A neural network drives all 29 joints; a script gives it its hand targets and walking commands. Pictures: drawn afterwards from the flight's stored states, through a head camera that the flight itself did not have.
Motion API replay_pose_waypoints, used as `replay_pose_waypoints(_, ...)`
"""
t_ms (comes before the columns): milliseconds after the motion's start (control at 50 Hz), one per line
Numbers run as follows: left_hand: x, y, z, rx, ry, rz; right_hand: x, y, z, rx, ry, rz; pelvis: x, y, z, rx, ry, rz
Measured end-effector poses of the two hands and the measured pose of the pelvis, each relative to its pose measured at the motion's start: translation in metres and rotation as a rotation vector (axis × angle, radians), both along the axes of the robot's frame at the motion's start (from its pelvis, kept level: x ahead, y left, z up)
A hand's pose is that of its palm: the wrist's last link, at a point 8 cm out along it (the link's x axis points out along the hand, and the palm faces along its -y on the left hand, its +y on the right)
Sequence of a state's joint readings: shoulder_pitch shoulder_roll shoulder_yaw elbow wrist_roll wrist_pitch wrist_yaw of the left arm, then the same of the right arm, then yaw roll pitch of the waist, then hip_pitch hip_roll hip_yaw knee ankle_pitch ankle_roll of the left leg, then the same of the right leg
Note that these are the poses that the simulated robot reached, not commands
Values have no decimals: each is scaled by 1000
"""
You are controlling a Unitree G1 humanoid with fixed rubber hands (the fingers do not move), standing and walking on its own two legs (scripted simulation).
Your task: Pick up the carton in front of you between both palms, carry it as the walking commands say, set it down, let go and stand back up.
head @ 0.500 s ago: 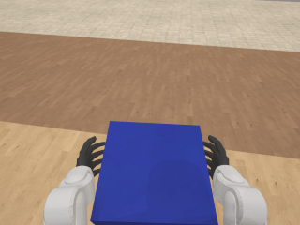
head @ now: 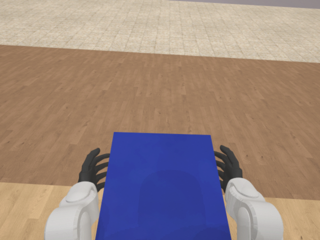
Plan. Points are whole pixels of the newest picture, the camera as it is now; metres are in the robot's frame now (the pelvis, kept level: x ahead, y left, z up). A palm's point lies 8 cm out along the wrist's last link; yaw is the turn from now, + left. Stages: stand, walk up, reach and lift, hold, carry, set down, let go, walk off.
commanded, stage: carry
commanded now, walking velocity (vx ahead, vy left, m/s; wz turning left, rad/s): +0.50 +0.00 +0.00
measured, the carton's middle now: (159, 198) +0.22 +0.00 +0.03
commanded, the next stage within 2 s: none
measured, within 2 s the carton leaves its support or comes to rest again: neither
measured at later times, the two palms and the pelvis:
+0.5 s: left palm (119, 81) +0.60 +0.14 +0.10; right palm (204, 81) +0.61 -0.16 +0.10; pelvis +0.34 -0.02 +0.00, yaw +1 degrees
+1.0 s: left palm (119, 40) +1.01 +0.19 +0.08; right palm (179, 40) +1.01 -0.11 +0.09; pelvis +0.66 +0.03 +0.00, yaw +2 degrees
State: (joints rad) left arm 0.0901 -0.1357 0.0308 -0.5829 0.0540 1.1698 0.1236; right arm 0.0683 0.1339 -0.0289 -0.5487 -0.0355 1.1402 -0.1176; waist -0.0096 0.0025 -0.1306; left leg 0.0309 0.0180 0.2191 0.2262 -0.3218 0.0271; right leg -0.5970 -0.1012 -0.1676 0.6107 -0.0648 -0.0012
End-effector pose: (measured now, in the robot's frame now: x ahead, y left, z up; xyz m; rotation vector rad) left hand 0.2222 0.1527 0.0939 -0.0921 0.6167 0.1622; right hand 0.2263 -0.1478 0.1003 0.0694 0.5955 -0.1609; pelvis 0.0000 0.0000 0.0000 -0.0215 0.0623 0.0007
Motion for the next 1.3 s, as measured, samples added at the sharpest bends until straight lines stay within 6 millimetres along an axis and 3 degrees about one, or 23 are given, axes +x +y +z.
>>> replay_pose_waypoints(140,114,-22,-17,39,-1,23,122,-22,-28,40,-1,22,113,-25,-28,-10,-17,38)
replay_pose_waypoints(200,148,-25,-21,32,66,52,165,-24,-30,31,65,51,147,-34,-18,10,-7,54)
replay_pose_waypoints(280,191,-25,-11,32,86,83,218,-23,-19,36,84,90,194,-40,-1,37,5,55)
replay_pose_waypoints(380,264,-24,5,44,51,70,286,-23,-7,36,48,82,257,-37,7,52,7,40)
replay_pose_waypoints(520,397,-13,7,21,-11,31,405,-12,-1,32,-13,29,354,-19,-5,27,-5,16)
replay_pose_waypoints(640,533,7,-24,9,-15,-17,527,4,-20,-20,-14,-29,447,7,-36,18,-21,-2)
replay_pose_waypoints(700,585,10,-39,3,54,-34,569,9,-33,-18,56,-67,478,19,-31,7,-12,0)
replay_pose_waypoints(780,641,14,-43,-46,94,-19,621,14,-39,16,95,-100,519,29,-16,-3,7,-1)
replay_pose_waypoints(960,758,31,-21,-50,9,30,756,32,-17,45,15,-54,633,33,-2,3,38,22)
replay_pose_waypoints(1040,812,33,-9,-36,-40,50,816,33,-9,58,-32,-30,699,28,-8,23,32,30)
replay_pose_waypoints(1100,860,28,-7,-14,-82,46,865,28,-12,60,-73,-19,754,24,-26,40,23,38)
replay_pose_waypoints(1180,921,24,-21,30,-93,59,933,24,-33,59,-85,24,821,17,-56,32,3,43)
replay_pose_waypoints(1300,978,31,-57,-15,43,117,1004,32,-62,74,52,40,891,7,-53,42,17,36)
